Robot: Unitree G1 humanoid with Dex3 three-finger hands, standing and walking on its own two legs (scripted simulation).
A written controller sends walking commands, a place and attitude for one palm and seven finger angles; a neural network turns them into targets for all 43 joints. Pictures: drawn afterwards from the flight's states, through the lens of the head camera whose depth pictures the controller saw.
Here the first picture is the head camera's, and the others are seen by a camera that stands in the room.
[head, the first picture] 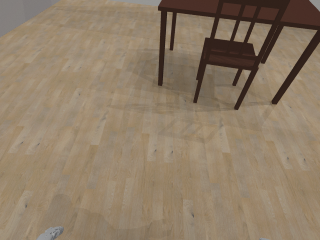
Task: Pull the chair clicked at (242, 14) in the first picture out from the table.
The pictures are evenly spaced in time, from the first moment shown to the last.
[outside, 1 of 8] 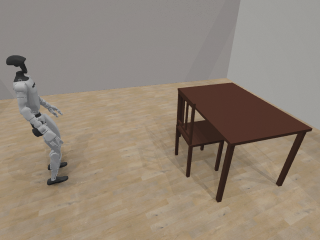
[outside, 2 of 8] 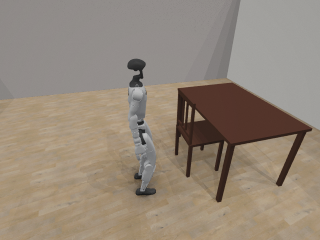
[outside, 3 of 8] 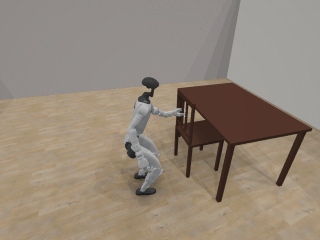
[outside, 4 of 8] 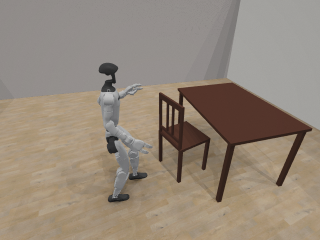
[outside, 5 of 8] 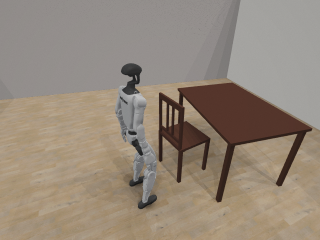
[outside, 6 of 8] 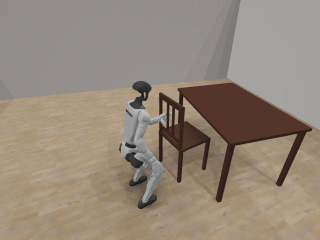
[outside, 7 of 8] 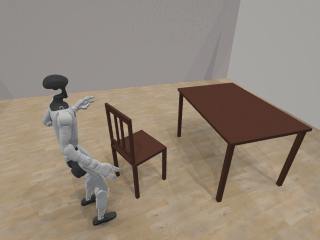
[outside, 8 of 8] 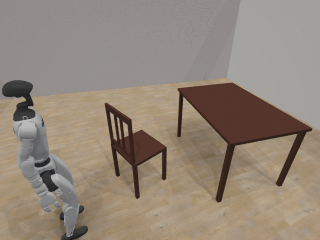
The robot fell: no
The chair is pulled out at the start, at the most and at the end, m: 0.00 0.69 0.69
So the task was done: yes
